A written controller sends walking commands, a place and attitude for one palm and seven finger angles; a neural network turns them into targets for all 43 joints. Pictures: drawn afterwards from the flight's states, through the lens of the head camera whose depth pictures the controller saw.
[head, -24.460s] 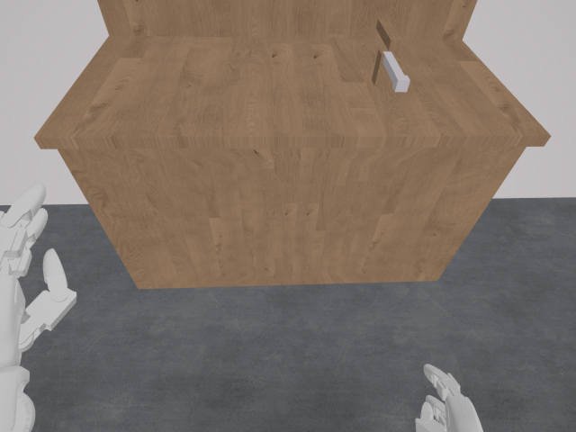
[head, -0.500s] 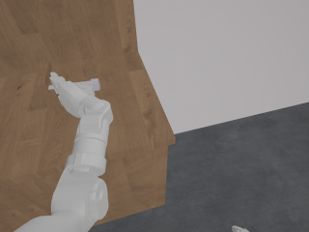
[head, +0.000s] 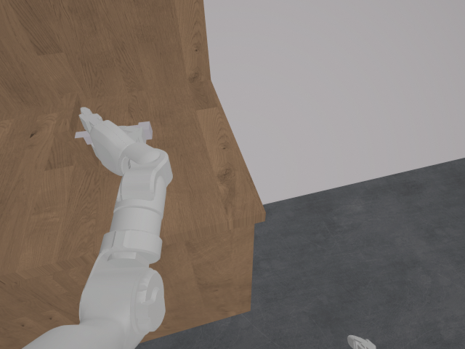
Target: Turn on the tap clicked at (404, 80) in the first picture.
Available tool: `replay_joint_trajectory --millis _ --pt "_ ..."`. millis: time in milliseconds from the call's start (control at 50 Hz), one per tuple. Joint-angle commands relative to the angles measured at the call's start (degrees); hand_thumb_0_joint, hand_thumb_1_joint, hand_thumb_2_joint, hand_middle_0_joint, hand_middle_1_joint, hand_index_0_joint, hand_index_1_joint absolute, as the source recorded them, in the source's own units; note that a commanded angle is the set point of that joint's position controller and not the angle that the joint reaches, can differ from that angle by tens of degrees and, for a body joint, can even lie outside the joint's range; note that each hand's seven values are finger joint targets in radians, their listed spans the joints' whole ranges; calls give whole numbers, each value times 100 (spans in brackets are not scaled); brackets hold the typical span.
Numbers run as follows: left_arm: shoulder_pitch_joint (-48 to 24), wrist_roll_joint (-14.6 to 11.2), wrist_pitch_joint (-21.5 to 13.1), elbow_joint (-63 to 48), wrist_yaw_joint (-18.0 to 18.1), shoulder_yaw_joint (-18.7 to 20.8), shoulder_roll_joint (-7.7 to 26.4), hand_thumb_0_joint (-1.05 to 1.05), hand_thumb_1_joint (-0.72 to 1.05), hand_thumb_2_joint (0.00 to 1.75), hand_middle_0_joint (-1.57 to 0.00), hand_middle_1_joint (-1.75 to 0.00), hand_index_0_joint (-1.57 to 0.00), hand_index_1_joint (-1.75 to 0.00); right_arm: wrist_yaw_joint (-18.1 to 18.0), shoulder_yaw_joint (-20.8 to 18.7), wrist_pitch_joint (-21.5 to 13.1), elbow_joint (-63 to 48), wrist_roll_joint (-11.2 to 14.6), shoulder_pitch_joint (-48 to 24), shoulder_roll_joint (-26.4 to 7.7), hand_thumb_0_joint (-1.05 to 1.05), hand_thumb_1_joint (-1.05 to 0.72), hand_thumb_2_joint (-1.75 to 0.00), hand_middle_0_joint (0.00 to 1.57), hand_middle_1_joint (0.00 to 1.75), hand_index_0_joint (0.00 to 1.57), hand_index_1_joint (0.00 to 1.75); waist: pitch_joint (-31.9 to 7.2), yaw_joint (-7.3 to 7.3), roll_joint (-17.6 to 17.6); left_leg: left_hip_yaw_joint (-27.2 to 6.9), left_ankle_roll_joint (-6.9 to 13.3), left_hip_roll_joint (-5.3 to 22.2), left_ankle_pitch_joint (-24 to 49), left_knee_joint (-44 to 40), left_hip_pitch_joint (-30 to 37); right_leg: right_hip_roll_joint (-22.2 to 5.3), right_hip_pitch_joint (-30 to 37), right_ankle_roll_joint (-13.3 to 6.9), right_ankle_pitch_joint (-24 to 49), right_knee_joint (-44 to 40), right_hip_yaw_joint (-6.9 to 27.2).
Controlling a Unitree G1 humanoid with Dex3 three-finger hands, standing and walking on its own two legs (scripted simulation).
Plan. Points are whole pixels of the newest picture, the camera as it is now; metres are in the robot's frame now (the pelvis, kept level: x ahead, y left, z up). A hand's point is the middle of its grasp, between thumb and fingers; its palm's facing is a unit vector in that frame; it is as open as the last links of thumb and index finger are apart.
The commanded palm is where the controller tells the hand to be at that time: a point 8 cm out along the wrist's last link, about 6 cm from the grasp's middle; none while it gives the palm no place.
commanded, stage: draw the hand back beside the body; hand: left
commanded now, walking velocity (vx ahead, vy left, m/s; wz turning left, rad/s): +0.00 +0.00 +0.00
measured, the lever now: (145, 130) +0.53 +0.23 +0.10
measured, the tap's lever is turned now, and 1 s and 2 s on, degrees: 84 84 84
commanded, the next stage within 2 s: step back with the hand held close in 1.50 s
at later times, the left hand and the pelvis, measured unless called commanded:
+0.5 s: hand (102, 184) +0.30 +0.21 +0.17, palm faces +0.32 -0.92 -0.22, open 7.7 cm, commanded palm +0.28 +0.24 +0.17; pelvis -0.02 +0.01 +0.01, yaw -2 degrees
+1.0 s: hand (59, 229) +0.23 +0.24 +0.17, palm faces +0.33 -0.90 -0.29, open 7.5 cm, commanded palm +0.19 +0.28 +0.18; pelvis -0.02 +0.03 +0.01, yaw -2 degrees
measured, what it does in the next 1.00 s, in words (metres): stands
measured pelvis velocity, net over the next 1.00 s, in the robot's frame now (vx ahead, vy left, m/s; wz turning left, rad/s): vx -0.02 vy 0.03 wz -0.03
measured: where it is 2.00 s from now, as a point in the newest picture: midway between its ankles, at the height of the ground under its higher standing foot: outside the picture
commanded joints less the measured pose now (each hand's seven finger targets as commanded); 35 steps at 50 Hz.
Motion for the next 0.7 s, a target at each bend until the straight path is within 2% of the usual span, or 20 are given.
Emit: replay_joint_trajectory --millis 0,20,40,60,80,100,120,160,200,220,240,260,300,320,360,460,560,600,620,680 --pt "-2539 194 -319 -1532 2 -340 821 0 90 90 -15 -15 -15 -15 -31 -209 -263 -730 34 -475 -646 0 -90 -90 20 30 20 30 -1873 21 -527 275 43 -84 2260 -11 334 -312 1397 258 2472 -137 139" --pt "-2168 383 -311 -1913 -972 -1269 765 0 90 90 -15 -15 -15 -15 -175 -220 -41 -734 42 -396 -847 0 -90 -90 20 30 20 30 -1707 -259 -706 332 189 -127 2350 -47 543 -254 1534 211 2784 -49 263" --pt "-2088 236 -368 -2150 -1393 -872 1170 0 90 90 -15 -16 -15 -16 -268 -250 -30 -929 147 -306 -828 0 -90 -90 20 30 20 30 -1885 -155 -636 343 269 -135 2411 -93 708 -270 1678 226 3008 -115 316" --pt "-1941 120 -447 -2522 -1788 -969 1225 0 90 90 -15 -16 -15 -16 -356 -201 -2 -1033 191 -363 -781 0 -90 -90 20 30 20 30 -1969 -91 -528 341 299 -142 2481 -160 851 -272 1859 246 3215 -154 365" --pt "-1544 -51 -528 -2635 -2166 -818 1411 0 90 90 -15 -16 -15 -16 -428 -173 25 -1094 245 -372 -746 0 -90 -90 20 30 20 30 -1956 -27 -601 314 302 -128 2500 -211 895 -278 2017 264 3412 -198 400" --pt "-1115 -257 -614 -2738 -2576 -882 1366 0 90 90 -16 -16 -16 -16 -472 -117 54 -1164 288 -374 -711 0 -90 -90 20 30 20 30 -1819 23 -598 307 298 -121 2529 -293 943 -278 2124 273 3561 -240 414" --pt "-586 -478 -713 -2840 -2947 -669 1587 0 90 90 -16 -17 -16 -17 -508 -96 99 -1229 335 -389 -724 0 -90 -90 20 30 20 30 -1754 137 -532 292 286 -106 2537 -361 1002 -251 2233 244 3534 -292 415" --pt "194 -799 -686 -3043 -3147 -304 1705 0 90 90 -16 -17 -16 -17 -529 24 93 -1404 455 -602 -601 0 -90 -90 20 30 20 30 -1394 380 -555 327 270 -79 2330 -543 899 -276 2355 289 3372 -468 440" --pt "569 -862 -538 -3629 -2999 -173 1740 0 90 90 -16 -18 -16 -18 -506 74 45 -1531 490 -823 -553 0 -90 -90 20 30 20 30 -1201 471 -479 357 253 -75 2203 -630 902 -284 2349 312 3124 -578 486" --pt "1459 -791 -1003 -3260 -3474 59 2961 0 90 90 -16 -18 -16 -18 -354 -3 26 -1365 343 -564 -774 0 -90 -90 20 30 20 30 -701 173 -539 361 298 2 1883 -731 832 -345 2085 434 3110 -617 520" --pt "1538 -853 -1311 -3294 -3703 62 2950 0 90 90 -16 -19 -16 -19 -292 15 -10 -1494 389 -692 -733 0 -90 -90 20 30 20 30 -624 257 -503 418 325 -55 1780 -799 730 -325 2129 426 2906 -649 556" --pt "1290 -842 -1627 -3781 -3875 -246 2804 0 90 90 -16 -19 -16 -19 -264 16 -94 -1617 402 -798 -687 0 -90 -90 20 30 20 30 -620 189 -342 434 331 -69 1719 -832 841 -302 2081 406 2690 -732 588" --pt "1261 -831 -2053 -4201 -4033 -423 2758 0 90 90 -16 -19 -16 -19 -254 -1 -276 -1695 398 -827 -686 0 -90 -90 20 30 20 30 -658 116 -32 434 342 -82 1733 -841 1113 -231 1946 355 2401 -859 598" --pt "1114 -821 -2191 -4459 -4079 -511 2776 0 90 90 -17 -20 -17 -20 -255 -13 -332 -1696 402 -837 -703 0 -90 -90 20 30 20 30 -619 79 289 463 328 -101 1675 -852 1273 -189 1818 313 2117 -958 592" --pt "1034 -797 -2390 -4347 -4124 -846 2515 0 90 90 -17 -20 -17 -20 -253 -2 -471 -1680 388 -834 -721 0 -90 -90 20 30 20 30 -382 -44 88 420 343 -116 1424 -895 1383 -113 1490 294 1612 -1098 535" --pt "1529 -772 -2663 -4073 -4182 -1074 2314 0 90 90 -17 -22 -17 -22 -265 8 -581 -1628 384 -802 -752 0 -90 -90 20 30 20 30 -132 -53 -168 337 358 -162 896 -1055 1412 -86 1301 283 830 -1320 462" --pt "2227 -794 -2789 -4113 -4236 -715 2559 0 90 90 -18 -23 -18 -23 -259 46 -494 -1642 375 -896 -733 0 -90 -90 20 30 20 30 -136 82 -263 268 320 -155 794 -1236 1294 -92 1572 244 670 -1409 426" --pt "2388 -787 -2850 -4405 -4250 -527 2704 0 90 90 -18 -24 -18 -24 -251 56 -482 -1702 347 -921 -713 0 -90 -90 20 30 20 30 -278 145 -121 231 295 -152 951 -1251 1292 -94 1770 213 843 -1371 429" --pt "2574 -780 -2864 -4526 -4246 -322 2878 0 90 90 -18 -24 -18 -24 -248 42 -469 -1695 345 -934 -712 0 -90 -90 20 30 20 30 -299 184 184 226 262 -141 1004 -1259 1340 -92 1807 201 888 -1374 425" --pt "3156 -813 -2882 -4852 -4280 -181 2847 0 90 90 -18 -25 -18 -25 -213 41 -461 -1787 313 -898 -665 0 -90 -90 20 30 20 30 -372 231 -31 215 241 -107 1430 -1209 1320 -73 2010 188 1374 -1271 399"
